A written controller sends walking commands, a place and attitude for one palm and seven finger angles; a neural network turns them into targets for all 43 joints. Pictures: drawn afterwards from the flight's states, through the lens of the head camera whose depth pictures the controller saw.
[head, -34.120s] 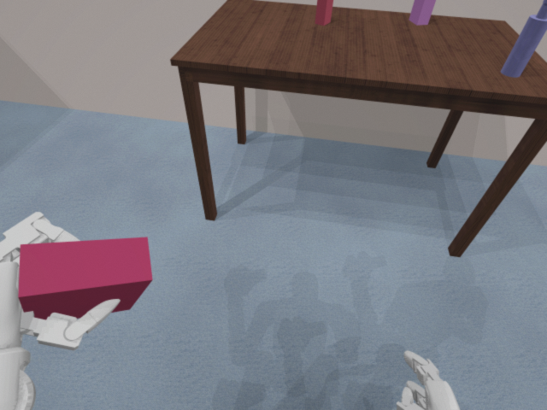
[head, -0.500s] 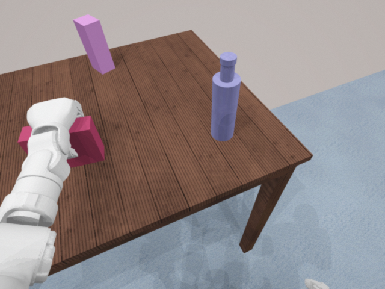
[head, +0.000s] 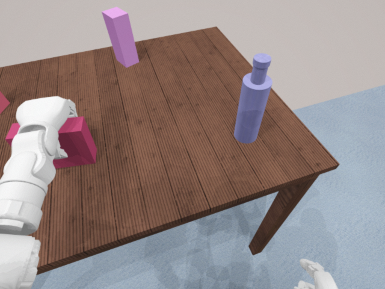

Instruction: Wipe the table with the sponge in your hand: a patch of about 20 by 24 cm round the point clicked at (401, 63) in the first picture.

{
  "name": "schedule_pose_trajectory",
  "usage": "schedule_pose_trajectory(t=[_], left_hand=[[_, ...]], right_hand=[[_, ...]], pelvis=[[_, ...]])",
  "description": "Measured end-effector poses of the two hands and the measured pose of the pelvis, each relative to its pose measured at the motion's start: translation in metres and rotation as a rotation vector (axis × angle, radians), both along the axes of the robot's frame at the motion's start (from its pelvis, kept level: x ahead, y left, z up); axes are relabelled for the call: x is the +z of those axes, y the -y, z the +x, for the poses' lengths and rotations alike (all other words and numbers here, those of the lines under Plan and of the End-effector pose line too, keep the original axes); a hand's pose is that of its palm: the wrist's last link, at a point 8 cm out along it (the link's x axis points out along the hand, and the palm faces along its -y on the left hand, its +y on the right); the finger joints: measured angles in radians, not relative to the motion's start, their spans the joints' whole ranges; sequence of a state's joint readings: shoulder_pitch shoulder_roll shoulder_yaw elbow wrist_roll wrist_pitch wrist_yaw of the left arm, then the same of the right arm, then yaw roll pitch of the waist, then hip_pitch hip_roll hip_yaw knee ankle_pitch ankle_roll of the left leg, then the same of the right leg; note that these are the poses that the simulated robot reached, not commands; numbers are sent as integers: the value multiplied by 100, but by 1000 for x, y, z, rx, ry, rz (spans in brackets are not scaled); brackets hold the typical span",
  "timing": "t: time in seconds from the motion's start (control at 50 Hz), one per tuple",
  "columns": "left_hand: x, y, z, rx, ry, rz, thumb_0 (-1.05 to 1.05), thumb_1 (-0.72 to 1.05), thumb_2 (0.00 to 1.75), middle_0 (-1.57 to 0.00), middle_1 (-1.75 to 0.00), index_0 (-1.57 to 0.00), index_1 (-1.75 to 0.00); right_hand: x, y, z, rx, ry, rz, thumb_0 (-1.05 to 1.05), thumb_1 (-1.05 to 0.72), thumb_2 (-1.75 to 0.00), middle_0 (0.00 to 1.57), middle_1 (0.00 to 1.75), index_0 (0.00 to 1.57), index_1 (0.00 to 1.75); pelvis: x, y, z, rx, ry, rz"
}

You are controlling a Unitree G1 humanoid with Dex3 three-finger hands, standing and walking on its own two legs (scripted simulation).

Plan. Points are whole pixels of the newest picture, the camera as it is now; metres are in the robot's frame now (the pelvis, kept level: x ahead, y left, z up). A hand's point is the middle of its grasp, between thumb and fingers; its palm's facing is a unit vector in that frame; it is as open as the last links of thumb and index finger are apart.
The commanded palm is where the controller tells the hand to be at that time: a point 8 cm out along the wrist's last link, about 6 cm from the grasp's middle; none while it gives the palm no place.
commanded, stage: slide back across to the first lane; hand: left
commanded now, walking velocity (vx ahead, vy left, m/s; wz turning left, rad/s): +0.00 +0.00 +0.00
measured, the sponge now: (59, 149) +0.37 +0.34 +0.06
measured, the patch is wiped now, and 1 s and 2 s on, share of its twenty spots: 1.00 1.00 1.00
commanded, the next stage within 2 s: wipe back along the first lane in 0.02 s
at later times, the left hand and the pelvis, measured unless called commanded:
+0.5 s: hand (46, 149) +0.34 +0.34 +0.10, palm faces -0.01 -0.03 -1.00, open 9.0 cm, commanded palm +0.32 +0.33 +0.15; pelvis +0.00 +0.02 +0.00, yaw +0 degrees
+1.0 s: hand (50, 165) +0.31 +0.31 +0.10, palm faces +0.00 -0.02 -1.00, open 9.0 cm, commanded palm +0.27 +0.30 +0.14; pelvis -0.01 +0.00 +0.00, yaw -1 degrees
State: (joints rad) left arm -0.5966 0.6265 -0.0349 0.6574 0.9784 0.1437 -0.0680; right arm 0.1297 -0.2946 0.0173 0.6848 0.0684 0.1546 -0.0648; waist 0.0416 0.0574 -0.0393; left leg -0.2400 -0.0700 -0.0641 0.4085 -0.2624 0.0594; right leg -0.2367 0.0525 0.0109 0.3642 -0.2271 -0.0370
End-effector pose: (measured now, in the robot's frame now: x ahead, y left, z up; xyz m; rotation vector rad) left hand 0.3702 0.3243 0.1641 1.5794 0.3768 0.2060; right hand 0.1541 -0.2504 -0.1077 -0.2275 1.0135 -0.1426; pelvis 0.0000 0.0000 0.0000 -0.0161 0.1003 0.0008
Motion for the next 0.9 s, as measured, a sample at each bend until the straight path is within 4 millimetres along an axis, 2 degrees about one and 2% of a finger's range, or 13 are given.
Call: schedule_pose_trajectory(t=[0.14,0.24,0.34,0.44,0.66,0.9], left_hand=[[1,-13,4,-9,9,8,-1,-45,108,-82,-142,-86,-145],[-3,-18,-6,-7,27,-14,-1,-45,108,-81,-142,-86,-145],[-5,-14,-24,-18,70,-37,-2,-44,108,-81,-143,-85,-146],[-6,-10,-40,-2,96,-44,-2,-44,108,-80,-143,-85,-146],[-7,1,-57,19,92,-38,-2,-44,108,-80,-144,-84,-147],[-8,17,-78,15,108,-29,-2,-43,108,-79,-145,-84,-148]], right_hand=[[-3,-8,-1,0,-27,15,1,-90,-90,20,30,21,30],[-8,-11,-9,-9,-56,32,1,-90,-90,20,30,21,30],[-9,-14,-11,-1,-63,42,1,-90,-90,20,30,21,30],[-6,-19,-4,24,-37,45,1,-90,-90,20,30,20,30],[11,-31,22,74,87,57,1,-90,-90,20,30,20,30],[10,-25,25,87,104,74,1,-90,-90,20,30,21,30]], pelvis=[[1,-7,4,-10,-17,-3],[1,-13,7,-14,-20,-6],[1,-17,7,-11,-10,-7],[1,-18,2,-2,7,-5],[2,-13,-10,-1,38,-1],[1,-3,-10,-9,55,3]])
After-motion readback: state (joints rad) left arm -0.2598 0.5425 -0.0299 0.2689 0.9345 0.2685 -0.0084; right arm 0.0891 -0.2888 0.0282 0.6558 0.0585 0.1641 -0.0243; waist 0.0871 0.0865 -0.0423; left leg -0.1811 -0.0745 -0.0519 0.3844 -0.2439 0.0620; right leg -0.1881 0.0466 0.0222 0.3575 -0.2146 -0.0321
